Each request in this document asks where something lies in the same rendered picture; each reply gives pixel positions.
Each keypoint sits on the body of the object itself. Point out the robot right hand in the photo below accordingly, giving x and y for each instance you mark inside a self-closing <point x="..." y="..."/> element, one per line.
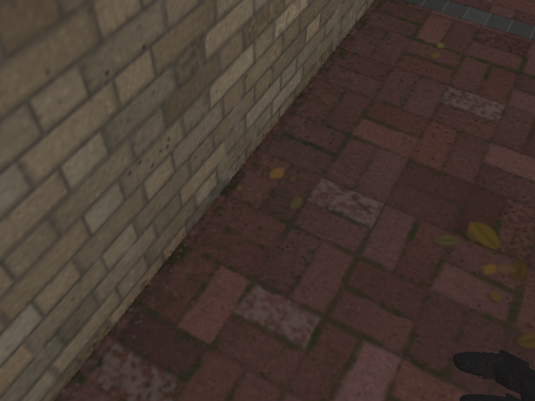
<point x="508" y="370"/>

